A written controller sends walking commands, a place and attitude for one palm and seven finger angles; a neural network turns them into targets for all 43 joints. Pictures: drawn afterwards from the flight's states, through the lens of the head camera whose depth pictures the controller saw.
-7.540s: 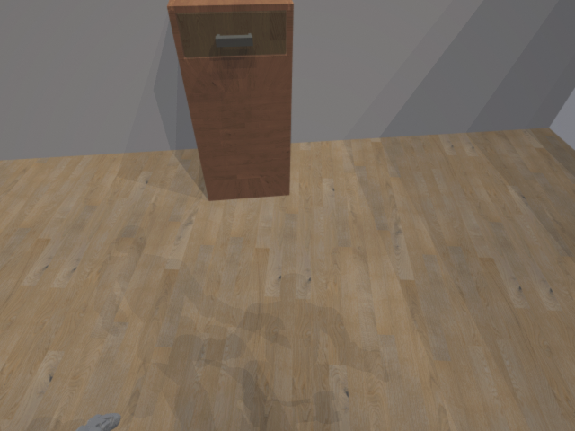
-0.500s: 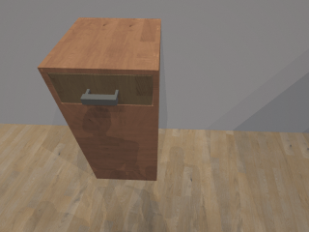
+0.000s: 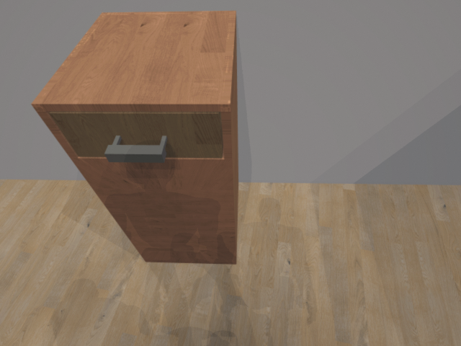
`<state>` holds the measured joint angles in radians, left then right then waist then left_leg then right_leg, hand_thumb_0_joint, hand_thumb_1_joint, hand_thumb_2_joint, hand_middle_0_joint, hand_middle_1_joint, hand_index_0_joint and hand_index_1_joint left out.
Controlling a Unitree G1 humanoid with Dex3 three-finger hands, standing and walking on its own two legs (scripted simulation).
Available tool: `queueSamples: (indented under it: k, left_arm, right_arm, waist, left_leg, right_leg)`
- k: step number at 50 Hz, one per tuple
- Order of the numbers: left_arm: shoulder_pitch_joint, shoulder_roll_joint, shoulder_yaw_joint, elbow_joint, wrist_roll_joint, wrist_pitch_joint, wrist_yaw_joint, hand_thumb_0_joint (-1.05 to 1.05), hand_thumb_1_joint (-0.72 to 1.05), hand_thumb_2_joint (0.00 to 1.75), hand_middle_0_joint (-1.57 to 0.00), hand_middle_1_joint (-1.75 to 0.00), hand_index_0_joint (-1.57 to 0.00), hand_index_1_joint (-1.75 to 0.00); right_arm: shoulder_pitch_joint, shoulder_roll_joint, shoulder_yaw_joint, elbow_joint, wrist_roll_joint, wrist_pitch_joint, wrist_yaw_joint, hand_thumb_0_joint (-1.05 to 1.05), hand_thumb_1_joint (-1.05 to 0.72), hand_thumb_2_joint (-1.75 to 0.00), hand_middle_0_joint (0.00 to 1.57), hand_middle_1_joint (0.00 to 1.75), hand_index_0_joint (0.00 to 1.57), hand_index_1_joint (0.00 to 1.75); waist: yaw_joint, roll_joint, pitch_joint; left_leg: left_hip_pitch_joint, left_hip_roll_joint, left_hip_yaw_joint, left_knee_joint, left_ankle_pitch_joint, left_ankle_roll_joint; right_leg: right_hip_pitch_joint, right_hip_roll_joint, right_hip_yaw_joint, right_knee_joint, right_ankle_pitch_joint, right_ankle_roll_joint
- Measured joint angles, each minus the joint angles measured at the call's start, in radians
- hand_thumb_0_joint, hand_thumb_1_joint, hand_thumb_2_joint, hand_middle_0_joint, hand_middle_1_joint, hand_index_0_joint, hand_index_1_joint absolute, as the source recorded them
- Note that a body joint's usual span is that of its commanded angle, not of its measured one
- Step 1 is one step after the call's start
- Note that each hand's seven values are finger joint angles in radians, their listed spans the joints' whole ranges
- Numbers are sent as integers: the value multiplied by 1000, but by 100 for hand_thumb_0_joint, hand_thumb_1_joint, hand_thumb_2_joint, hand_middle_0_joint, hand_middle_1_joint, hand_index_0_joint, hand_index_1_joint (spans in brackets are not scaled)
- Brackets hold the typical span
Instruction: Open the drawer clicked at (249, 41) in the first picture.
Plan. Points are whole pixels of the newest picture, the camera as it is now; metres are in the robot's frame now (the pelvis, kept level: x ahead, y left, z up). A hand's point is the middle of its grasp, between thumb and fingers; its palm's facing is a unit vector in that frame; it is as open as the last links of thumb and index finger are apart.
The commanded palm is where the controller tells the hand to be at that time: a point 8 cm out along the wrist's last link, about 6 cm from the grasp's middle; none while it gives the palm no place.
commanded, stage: come to a stop and stand still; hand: left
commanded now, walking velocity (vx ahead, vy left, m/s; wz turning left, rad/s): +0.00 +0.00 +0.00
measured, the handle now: (138, 146) +0.50 +0.24 +0.03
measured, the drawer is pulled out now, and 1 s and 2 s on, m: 0.00 0.00 0.00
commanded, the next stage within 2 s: look again from close up in 0.78 s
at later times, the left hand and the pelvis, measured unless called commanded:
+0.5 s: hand out of the picture -0.03 +0.15 -0.16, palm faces +0.04 -0.98 -0.21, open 7.3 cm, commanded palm none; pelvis -0.04 -0.03 +0.01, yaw +1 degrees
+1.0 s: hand out of the picture -0.08 +0.13 -0.17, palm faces +0.05 -0.99 -0.13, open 7.4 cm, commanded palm none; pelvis -0.05 -0.01 +0.00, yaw +1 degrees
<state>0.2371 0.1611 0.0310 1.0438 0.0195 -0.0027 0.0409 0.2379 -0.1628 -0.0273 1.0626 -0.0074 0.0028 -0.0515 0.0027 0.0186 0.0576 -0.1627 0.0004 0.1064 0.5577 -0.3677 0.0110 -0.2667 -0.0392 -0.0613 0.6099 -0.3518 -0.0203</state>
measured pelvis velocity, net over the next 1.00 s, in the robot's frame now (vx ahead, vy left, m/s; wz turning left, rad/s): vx -0.05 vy -0.01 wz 0.02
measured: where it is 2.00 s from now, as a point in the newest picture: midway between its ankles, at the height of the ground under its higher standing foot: outside the picture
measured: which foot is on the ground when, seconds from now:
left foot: down 0.00-1.00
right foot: down 0.00-1.00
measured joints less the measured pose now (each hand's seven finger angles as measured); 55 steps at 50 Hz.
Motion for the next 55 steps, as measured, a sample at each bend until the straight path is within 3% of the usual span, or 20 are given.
queueSamples:
  k: [6,14,23,35,45,48,51,55]
  left_arm:
    - [-37,12,-9,-18,-3,10,-3,0,91,90,-20,-30,-19,-30]
    - [-45,5,-14,-13,-11,2,-8,0,94,90,-20,-30,-20,-30]
    - [14,8,-25,34,-10,3,-18,0,94,90,-20,-30,-20,-30]
    - [107,-43,-35,83,-12,4,-22,1,91,90,-20,-30,-20,-30]
    - [116,-72,-39,95,-10,-10,-13,1,91,90,-20,-30,-20,-30]
    - [114,-88,-45,81,-2,-25,-6,1,91,90,-20,-30,-20,-30]
    - [109,-79,-41,87,-2,-23,-6,1,91,90,-20,-30,-20,-30]
    - [94,-49,-36,88,-4,-15,-3,1,92,90,-20,-30,-20,-30]
  right_arm:
    - [-11,1,1,6,0,0,11,1,-92,-90,20,30,20,30]
    - [8,11,23,37,-8,-14,11,0,-92,-90,20,30,20,30]
    - [48,22,38,61,-9,-10,22,0,-91,-90,20,30,20,30]
    - [122,51,45,92,-10,-4,26,0,-91,-90,20,30,20,30]
    - [147,70,43,95,-7,-11,22,0,-91,-90,20,30,20,30]
    - [130,48,29,56,-3,-2,27,0,-91,-90,20,30,20,30]
    - [128,42,24,28,-5,-16,28,0,-91,-90,20,30,20,30]
    - [137,47,34,12,-6,-33,25,0,-91,-90,20,30,20,30]
  waist:
    - [-15,-9,-21]
    - [2,-32,-26]
    - [0,-16,-34]
    - [7,-21,-29]
    - [10,-30,-38]
    - [-1,13,-37]
    - [-20,18,-59]
    - [-23,23,-95]
  left_leg:
    - [-1,14,-28,-28,-20,-17]
    - [34,27,-24,-96,50,-28]
    - [45,43,-32,-135,94,-38]
    - [13,52,-45,-136,113,-39]
    - [-13,57,-45,-100,89,-38]
    - [-68,61,-72,-8,41,-24]
    - [-59,41,-65,0,39,-13]
    - [-22,16,-50,-26,34,4]
  right_leg:
    - [-14,15,-22,4,8,-14]
    - [27,34,-22,-80,72,-26]
    - [53,52,-32,-147,126,-41]
    - [41,62,-45,-183,159,-48]
    - [28,63,-48,-175,153,-41]
    - [7,78,-54,-156,150,-37]
    - [-1,59,-43,-116,125,-26]
    - [15,35,-26,-101,108,-6]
